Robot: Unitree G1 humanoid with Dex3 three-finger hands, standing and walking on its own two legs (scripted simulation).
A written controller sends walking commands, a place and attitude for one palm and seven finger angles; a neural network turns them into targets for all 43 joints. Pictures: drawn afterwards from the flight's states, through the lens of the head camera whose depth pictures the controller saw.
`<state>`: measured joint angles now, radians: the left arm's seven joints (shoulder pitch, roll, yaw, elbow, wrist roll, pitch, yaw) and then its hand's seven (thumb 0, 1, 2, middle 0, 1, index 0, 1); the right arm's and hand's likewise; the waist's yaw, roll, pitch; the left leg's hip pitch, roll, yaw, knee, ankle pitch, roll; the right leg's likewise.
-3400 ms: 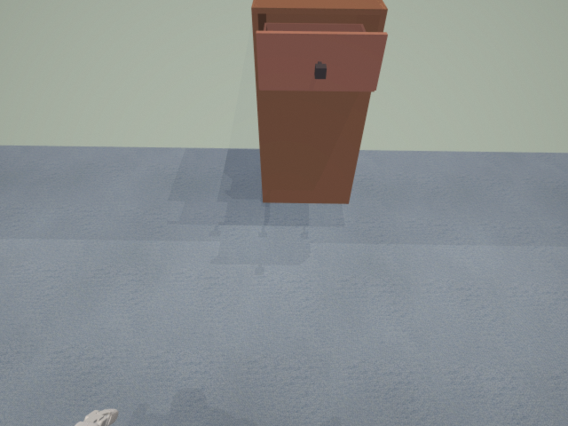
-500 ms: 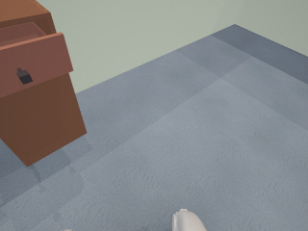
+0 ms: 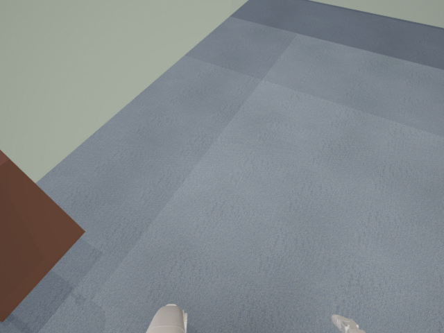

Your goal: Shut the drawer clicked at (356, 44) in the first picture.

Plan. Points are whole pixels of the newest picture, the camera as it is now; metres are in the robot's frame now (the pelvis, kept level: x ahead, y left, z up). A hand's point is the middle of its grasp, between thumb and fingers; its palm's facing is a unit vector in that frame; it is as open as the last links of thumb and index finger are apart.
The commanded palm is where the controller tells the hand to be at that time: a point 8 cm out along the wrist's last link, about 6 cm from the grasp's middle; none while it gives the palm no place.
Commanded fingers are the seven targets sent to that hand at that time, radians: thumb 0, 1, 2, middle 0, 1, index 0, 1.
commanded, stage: walk to a spot facing it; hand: left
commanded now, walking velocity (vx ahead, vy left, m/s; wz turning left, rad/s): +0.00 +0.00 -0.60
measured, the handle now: out of the picture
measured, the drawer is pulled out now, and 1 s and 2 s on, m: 0.16 0.16 0.16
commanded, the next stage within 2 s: turn to face it in 1.54 s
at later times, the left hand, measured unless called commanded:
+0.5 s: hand (104, 331) +0.14 +0.25 -0.16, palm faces -0.26 -0.94 -0.20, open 7.4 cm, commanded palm none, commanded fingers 0.00 0.90 0.90 -0.20 -0.30 -0.20 -0.30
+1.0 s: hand (162, 322) +0.16 +0.14 -0.15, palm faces -0.51 -0.83 -0.23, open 7.4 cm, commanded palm none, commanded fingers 0.00 0.90 0.90 -0.20 -0.30 -0.20 -0.30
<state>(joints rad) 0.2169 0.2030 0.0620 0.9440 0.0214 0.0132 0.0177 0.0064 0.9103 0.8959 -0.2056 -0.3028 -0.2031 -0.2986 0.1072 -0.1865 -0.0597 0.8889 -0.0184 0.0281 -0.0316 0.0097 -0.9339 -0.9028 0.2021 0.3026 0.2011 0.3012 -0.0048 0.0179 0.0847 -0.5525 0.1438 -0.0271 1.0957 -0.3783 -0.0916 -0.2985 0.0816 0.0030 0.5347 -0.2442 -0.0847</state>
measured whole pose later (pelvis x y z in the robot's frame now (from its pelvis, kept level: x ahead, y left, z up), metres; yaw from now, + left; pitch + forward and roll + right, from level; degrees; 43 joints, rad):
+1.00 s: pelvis +0.04 -0.01 +0.01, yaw -34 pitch +0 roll +0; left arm 0.33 0.16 0.03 0.98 0.02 -0.05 0.00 0.01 0.90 0.90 -0.21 -0.30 -0.20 -0.30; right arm 0.22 -0.24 -0.08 0.96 -0.03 0.02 0.02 0.01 -0.91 -0.90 0.20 0.30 0.20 0.30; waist -0.01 0.05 0.01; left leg -0.58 0.14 0.04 1.00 -0.21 -0.10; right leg -0.08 0.06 0.01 0.35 -0.27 -0.06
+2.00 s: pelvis +0.23 -0.10 +0.00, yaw -49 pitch -1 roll -1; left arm 0.08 0.12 0.02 0.95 0.03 0.00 0.03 0.01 0.90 0.90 -0.21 -0.30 -0.20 -0.30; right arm 0.30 -0.13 -0.04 1.03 -0.01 0.05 0.00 0.01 -0.91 -0.90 0.20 0.30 0.20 0.30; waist -0.07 0.00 0.06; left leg -0.40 0.11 0.10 0.93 -0.48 -0.06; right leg -0.25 -0.09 -0.24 0.57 -0.29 0.00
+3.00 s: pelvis +0.18 -0.13 +0.00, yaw -13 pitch +1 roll +2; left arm 0.26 0.20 0.04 0.91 0.03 0.01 0.02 0.01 0.90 0.90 -0.21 -0.30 -0.21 -0.30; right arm 0.12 -0.25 -0.08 0.92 -0.01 0.08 0.03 0.01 -0.91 -0.90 0.20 0.30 0.20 0.30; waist 0.03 -0.01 0.10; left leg -0.36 0.05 0.08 0.77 -0.42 -0.07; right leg -0.22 -0.16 -0.29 0.56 -0.34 0.00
